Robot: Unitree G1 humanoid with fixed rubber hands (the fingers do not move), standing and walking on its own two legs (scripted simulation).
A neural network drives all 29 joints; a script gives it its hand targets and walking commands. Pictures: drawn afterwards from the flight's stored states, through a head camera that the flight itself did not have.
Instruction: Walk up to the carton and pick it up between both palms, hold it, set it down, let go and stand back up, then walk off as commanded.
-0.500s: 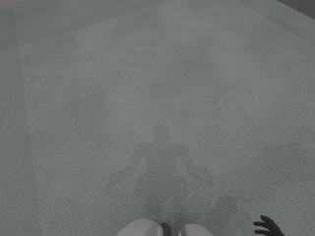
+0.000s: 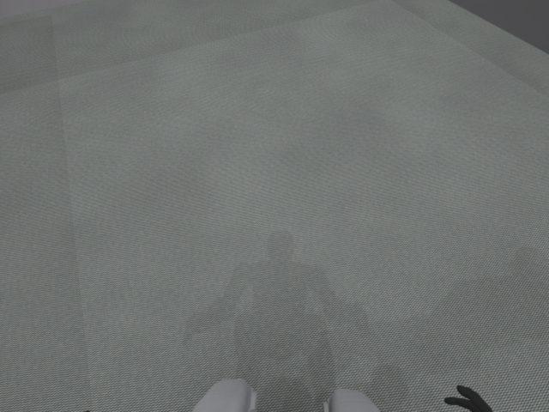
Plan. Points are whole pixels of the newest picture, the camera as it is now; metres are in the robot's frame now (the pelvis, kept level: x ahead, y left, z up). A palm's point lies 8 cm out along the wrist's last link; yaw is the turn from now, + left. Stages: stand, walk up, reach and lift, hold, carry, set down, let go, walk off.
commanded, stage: walk up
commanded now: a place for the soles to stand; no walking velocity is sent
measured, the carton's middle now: out of the picture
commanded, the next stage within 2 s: none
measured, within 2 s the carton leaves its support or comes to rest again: neither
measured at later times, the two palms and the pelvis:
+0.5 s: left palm out of the picture -0.04 +0.39 -0.10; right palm out of the picture +0.06 -0.21 -0.12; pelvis -0.05 +0.08 +0.00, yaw +6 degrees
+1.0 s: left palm out of the picture -0.12 +0.40 -0.07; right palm out of the picture +0.00 -0.20 -0.14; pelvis -0.13 +0.07 +0.00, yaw +10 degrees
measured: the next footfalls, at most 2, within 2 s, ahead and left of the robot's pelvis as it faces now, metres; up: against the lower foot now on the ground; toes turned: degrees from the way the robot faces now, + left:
left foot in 0.06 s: +0.05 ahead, +0.15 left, +0.00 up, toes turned -3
right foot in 0.58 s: -0.02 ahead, +0.01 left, +0.00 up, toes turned +8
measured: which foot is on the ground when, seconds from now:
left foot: up 0.00-0.04, down 0.06-0.60, up 0.62-1.00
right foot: down 0.00-0.06, up 0.08-0.56, down 0.58-1.00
